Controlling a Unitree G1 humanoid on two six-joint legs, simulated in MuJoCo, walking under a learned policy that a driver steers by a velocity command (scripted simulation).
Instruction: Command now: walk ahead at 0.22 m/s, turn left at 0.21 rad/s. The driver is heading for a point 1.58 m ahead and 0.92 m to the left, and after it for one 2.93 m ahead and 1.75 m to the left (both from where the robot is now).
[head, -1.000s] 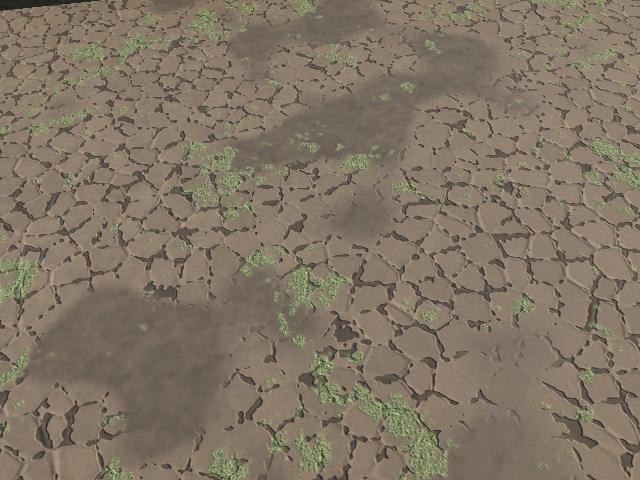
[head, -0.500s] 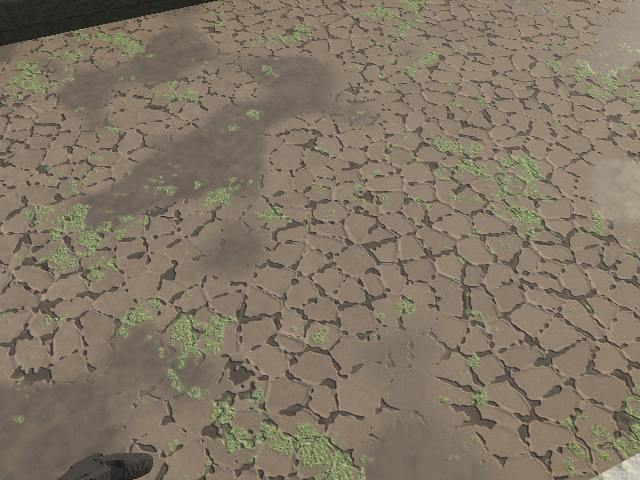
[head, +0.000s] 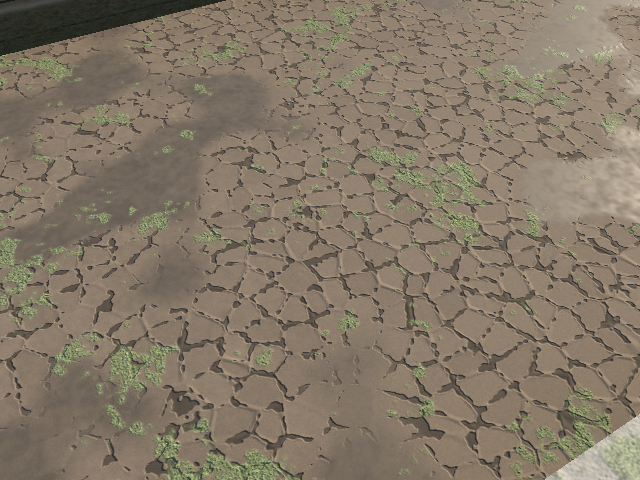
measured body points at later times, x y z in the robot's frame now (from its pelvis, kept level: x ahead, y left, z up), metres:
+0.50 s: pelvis +0.01 -0.06 +0.00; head +0.04 -0.07 +0.45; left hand +0.12 +0.24 -0.07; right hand +0.25 -0.28 -0.09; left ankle +0.00 +0.07 -0.70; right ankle +0.10 -0.15 -0.73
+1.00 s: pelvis -0.04 -0.09 +0.01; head -0.03 -0.06 +0.46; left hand -0.04 +0.23 -0.09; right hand +0.19 -0.27 -0.09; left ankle -0.10 -0.01 -0.73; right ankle +0.08 -0.17 -0.66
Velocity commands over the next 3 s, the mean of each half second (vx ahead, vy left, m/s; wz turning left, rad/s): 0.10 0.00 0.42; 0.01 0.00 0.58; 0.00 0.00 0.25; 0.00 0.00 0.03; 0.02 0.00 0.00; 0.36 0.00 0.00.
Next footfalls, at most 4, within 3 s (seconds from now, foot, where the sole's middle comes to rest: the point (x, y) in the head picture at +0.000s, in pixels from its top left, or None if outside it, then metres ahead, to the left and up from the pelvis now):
0.06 left None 0.06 0.08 -0.77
0.42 right None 0.13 -0.14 -0.77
0.82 left None -0.08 0.00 -0.77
1.18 right None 0.09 -0.14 -0.77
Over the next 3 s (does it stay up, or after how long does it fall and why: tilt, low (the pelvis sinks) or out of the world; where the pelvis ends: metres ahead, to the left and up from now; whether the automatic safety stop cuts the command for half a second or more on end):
stays up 0.01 -0.05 -0.01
